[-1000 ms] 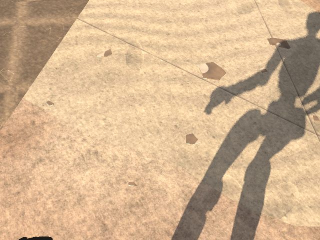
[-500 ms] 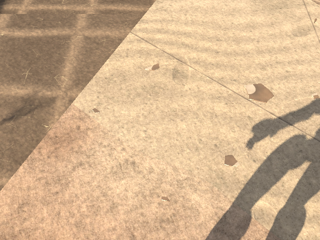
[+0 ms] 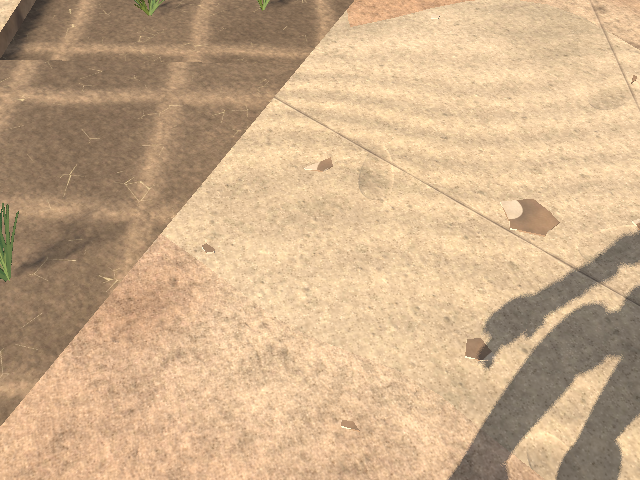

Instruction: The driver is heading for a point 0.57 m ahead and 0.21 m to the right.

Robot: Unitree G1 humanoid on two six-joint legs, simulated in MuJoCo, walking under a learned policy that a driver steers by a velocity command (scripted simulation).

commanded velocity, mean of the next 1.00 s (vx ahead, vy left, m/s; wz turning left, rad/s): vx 0.27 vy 0.00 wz -0.04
